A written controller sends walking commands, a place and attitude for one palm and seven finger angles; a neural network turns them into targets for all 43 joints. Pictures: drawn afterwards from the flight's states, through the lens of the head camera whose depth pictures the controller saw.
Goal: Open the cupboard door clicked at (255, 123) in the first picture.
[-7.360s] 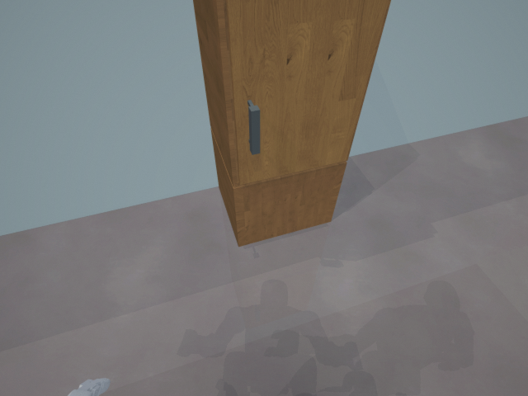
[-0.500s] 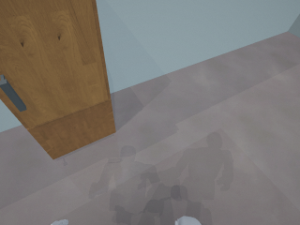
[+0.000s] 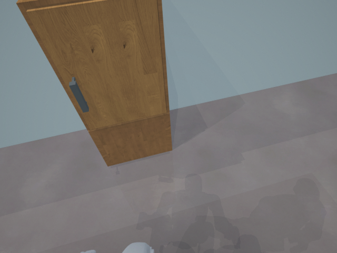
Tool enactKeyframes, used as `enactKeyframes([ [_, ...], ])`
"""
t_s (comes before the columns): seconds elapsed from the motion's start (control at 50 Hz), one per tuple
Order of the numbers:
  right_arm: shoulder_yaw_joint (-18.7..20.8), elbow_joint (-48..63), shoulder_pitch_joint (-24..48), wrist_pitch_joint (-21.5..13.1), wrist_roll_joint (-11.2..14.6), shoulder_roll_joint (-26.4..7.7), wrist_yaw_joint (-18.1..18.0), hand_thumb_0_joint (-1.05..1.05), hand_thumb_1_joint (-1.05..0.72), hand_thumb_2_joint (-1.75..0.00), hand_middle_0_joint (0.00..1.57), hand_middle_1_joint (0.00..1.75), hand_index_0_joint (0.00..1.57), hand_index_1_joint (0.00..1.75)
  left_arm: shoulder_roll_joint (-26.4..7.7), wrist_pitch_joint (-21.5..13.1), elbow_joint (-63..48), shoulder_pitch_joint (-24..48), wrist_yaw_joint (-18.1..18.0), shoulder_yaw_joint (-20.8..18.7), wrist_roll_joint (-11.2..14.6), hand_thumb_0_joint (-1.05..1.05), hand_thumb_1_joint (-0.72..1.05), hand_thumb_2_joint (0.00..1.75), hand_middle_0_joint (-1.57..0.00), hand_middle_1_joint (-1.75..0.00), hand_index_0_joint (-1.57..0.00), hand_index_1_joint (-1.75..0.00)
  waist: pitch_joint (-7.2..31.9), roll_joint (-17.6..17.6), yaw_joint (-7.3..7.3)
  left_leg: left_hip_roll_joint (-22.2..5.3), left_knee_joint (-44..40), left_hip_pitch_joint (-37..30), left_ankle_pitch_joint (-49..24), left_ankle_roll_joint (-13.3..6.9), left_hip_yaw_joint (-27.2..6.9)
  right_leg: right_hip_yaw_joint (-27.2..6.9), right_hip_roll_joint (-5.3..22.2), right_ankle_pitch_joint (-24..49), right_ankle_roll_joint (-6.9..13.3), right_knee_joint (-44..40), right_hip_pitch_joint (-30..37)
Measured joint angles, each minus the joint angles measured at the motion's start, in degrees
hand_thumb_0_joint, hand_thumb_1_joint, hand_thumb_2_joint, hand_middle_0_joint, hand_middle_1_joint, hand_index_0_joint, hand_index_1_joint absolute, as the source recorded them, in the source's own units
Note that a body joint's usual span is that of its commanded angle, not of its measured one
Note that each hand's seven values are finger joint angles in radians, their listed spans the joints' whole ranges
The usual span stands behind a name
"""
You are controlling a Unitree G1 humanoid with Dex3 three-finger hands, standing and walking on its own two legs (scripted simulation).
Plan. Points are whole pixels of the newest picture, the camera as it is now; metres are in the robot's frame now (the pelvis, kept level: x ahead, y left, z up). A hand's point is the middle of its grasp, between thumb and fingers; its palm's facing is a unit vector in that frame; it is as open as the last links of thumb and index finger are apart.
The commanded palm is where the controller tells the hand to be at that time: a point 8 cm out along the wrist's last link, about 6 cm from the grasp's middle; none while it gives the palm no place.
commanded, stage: turn to face it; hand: left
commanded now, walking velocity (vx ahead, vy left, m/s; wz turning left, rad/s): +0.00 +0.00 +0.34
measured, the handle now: (79, 94) +0.74 +0.42 -0.09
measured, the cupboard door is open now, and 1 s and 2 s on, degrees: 0 0 0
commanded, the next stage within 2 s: take the last steps up to it in 0.26 s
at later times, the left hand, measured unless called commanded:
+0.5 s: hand out of the picture -0.01 +0.27 -0.17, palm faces +0.17 -0.96 -0.23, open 7.4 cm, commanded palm none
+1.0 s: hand out of the picture -0.05 +0.16 -0.16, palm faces +0.26 -0.95 -0.16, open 7.4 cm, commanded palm none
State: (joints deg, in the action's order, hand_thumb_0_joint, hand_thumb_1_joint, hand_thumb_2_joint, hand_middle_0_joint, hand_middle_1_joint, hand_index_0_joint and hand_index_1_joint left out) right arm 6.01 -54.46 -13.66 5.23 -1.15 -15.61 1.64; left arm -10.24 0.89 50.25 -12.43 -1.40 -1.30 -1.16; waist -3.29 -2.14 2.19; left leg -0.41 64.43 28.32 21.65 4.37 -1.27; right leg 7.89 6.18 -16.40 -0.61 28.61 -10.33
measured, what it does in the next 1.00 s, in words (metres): steps on the spot: left foot, then right foot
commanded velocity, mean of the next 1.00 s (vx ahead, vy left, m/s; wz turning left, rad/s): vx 0.20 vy -0.03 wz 0.10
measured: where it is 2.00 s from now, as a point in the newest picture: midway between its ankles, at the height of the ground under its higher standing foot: outside the picture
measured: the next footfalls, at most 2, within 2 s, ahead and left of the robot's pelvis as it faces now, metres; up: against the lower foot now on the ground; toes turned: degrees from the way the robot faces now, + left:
left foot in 0.18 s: +0.02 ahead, +0.16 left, +0.00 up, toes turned +9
right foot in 0.68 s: +0.04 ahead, -0.06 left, +0.00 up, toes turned +3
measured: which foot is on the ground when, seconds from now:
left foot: up 0.00-0.16, down 0.18-0.70, up 0.72-1.00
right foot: down 0.00-0.18, up 0.20-0.66, down 0.68-1.00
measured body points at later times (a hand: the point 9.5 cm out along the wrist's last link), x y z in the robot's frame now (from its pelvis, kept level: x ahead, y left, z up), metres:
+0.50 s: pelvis -0.02 +0.06 +0.00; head -0.02 +0.08 +0.45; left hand -0.02 +0.32 -0.15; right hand +0.10 -0.15 -0.14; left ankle -0.02 +0.15 -0.74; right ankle -0.02 -0.09 -0.68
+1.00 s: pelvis +0.06 +0.04 +0.00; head +0.06 +0.02 +0.45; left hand -0.07 +0.22 -0.14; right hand +0.10 -0.20 -0.16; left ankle +0.11 +0.20 -0.67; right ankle +0.00 -0.07 -0.74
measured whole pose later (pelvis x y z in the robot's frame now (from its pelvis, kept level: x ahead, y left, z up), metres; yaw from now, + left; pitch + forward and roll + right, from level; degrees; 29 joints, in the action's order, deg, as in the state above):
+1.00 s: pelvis +0.06 +0.04 +0.00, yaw +10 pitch -2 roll +0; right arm 4.4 -62.5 -17.0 1.5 -1.5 -11.1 0.8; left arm -4.6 -3.5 65.8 -27.8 -1.1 -0.7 -1.1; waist -1.2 -2.3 -0.3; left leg -6.2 57.1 33.3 11.0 1.7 2.5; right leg 7.1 -0.2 -16.1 1.7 16.0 1.4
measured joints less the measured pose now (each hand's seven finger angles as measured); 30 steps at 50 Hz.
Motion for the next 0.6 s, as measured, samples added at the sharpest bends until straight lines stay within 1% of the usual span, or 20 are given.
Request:
enactKeyframes([
  [0.06,-0.48,-0.31,1.29,0.15,0.20,0.15,-0.11,0.00,-0.91,-0.90,0.20,0.30,0.20,0.29,-0.38,-0.14,0.61,-0.97,0.16,-0.16,-0.37,0.01,0.90,0.90,-0.21,-0.30,-0.21,-0.30,-0.76,1.21,-1.06,-1.20,-7.73,-3.36,2.38,0.12,1.24,1.36,1.50,-0.39,-0.63,0.87,-0.29],
  [0.12,-1.17,-0.02,3.12,-0.41,0.53,0.53,-0.31,0.00,-0.91,-0.90,0.19,0.30,0.20,0.29,-1.25,-0.02,1.47,-1.94,0.36,-0.48,-0.61,0.01,0.90,0.90,-0.21,-0.30,-0.21,-0.30,-1.54,2.48,-2.33,-1.24,-16.75,-7.34,3.60,-0.44,2.94,2.39,2.97,-1.15,-1.70,2.85,-1.37],
  [0.14,-1.40,0.21,3.66,-0.81,0.61,0.71,-0.39,0.01,-0.91,-0.90,0.19,0.30,0.20,0.29,-1.65,0.09,1.87,-2.30,0.40,-0.66,-0.60,0.01,0.90,0.90,-0.21,-0.30,-0.21,-0.30,-1.68,2.89,-2.61,-1.04,-20.37,-8.94,2.48,-0.68,3.55,2.77,3.46,-1.56,-2.18,3.81,-1.82],
  [0.16,-1.66,0.55,4.07,-1.32,0.67,0.82,-0.42,0.00,-0.91,-0.90,0.19,0.30,0.20,0.29,-2.08,0.27,2.29,-2.73,0.43,-0.84,-0.47,0.01,0.90,0.90,-0.21,-0.30,-0.21,-0.30,-1.68,3.18,-2.80,-0.84,-24.99,-10.93,-0.18,-0.98,4.13,3.16,3.90,-2.16,-2.76,5.13,-2.41],
  [0.18,-1.91,1.02,4.31,-1.98,0.66,0.79,-0.39,0.00,-0.91,-0.90,0.19,0.30,0.20,0.29,-2.52,0.53,2.58,-3.33,0.46,-1.02,-0.20,0.01,0.90,0.90,-0.21,-0.30,-0.21,-0.30,-1.43,3.21,-2.92,-0.85,-29.62,-12.84,-4.42,-1.74,4.47,3.51,4.22,-3.08,-3.37,7.16,-3.41],
  [0.2,-2.01,1.10,4.94,-2.66,0.56,1.39,-0.50,0.00,-0.91,-0.90,0.19,0.30,0.20,0.29,-3.30,1.01,3.15,-3.39,0.44,-1.34,0.12,0.01,0.90,0.90,-0.21,-0.30,-0.21,-0.30,-1.67,4.28,-3.13,-0.13,-29.55,-12.57,-5.17,-3.29,4.73,2.30,4.66,-5.29,-3.72,10.71,-5.00],
  [0.24,-2.77,1.35,5.89,-3.43,0.45,2.64,-0.71,0.00,-0.91,-0.90,0.20,0.30,0.20,0.29,-4.55,2.31,4.48,-3.39,0.06,-1.79,0.33,0.01,0.90,0.90,-0.20,-0.30,-0.21,-0.30,-2.10,5.57,-3.91,0.39,-28.32,-12.50,-3.44,-5.70,5.15,-1.49,3.12,-12.40,-3.60,19.65,-8.46],
  [0.26,-3.15,1.47,6.04,-3.68,0.33,3.18,-0.93,0.00,-0.91,-0.90,0.20,0.30,0.20,0.29,-4.89,2.81,5.13,-3.46,-0.08,-1.94,0.36,0.01,0.90,0.90,-0.20,-0.30,-0.20,-0.30,-1.90,5.66,-4.06,0.32,-28.83,-12.91,-3.11,-6.33,5.15,-2.48,2.13,-13.77,-3.52,23.60,-9.94],
  [0.3,-3.67,1.63,6.03,-3.91,0.16,4.01,-1.52,0.00,-0.91,-0.90,0.20,0.30,0.20,0.29,-5.12,3.33,6.24,-3.19,0.01,-2.09,0.41,0.01,0.90,0.90,-0.20,-0.30,-0.20,-0.30,-1.37,5.13,-3.81,0.22,-30.94,-13.82,-3.96,-6.80,4.52,-3.33,0.62,-13.03,-3.51,29.05,-12.07],
  [0.34,-4.13,1.44,5.98,-4.01,0.15,4.54,-1.93,0.00,-0.91,-0.90,0.20,0.30,0.20,0.29,-5.00,3.25,6.59,-2.55,0.31,-2.04,0.43,0.01,0.90,0.90,-0.20,-0.30,-0.20,-0.30,-1.13,4.41,-3.61,0.43,-33.50,-14.74,-5.73,-7.00,3.79,-3.93,-0.22,-10.82,-3.61,31.30,-13.23],
  [0.38,-4.45,1.06,5.82,-4.09,0.24,4.99,-2.13,0.00,-0.91,-0.90,0.20,0.30,0.20,0.29,-4.68,2.87,6.43,-1.88,0.54,-1.90,0.44,0.01,0.90,0.90,-0.20,-0.30,-0.20,-0.30,-0.94,3.83,-3.56,0.84,-35.81,-15.47,-7.36,-7.40,3.26,-4.49,-0.67,-9.01,-3.80,31.29,-13.66],
  [0.46,-4.73,-0.10,4.54,-4.43,0.16,5.93,-2.20,0.00,-0.91,-0.90,0.20,0.30,0.20,0.30,-3.67,2.18,6.38,-1.13,0.76,-1.44,0.24,0.01,0.90,0.90,-0.20,-0.30,-0.20,-0.30,0.18,2.95,-3.18,1.64,-38.99,-16.54,-9.44,-7.74,2.73,-5.39,-1.37,-7.55,-3.85,27.45,-12.52],
  [0.52,-4.10,-0.95,2.56,-4.95,0.01,6.14,-2.48,0.00,-0.92,-0.90,0.20,0.30,0.21,0.30,-2.69,1.80,6.93,-1.28,1.17,-1.01,-0.13,0.01,0.90,0.90,-0.20,-0.30,-0.20,-0.30,1.64,2.40,-2.16,2.03,-40.35,-17.24,-10.06,-7.72,2.61,-5.45,-1.87,-8.18,-3.30,22.84,-10.47],
  [0.6,-3.70,-2.99,-0.85,-5.18,-0.39,5.54,-2.39,-0.01,-0.92,-0.90,0.20,0.30,0.21,0.30,-1.26,1.12,7.62,-1.32,1.83,-0.55,-0.29,0.01,0.90,0.90,-0.20,-0.30,-0.20,-0.30,3.23,1.68,-0.71,2.11,-40.67,-17.81,-9.88,-7.19,2.46,-4.71,-2.76,-8.76,-2.24,14.38,-6.78],
])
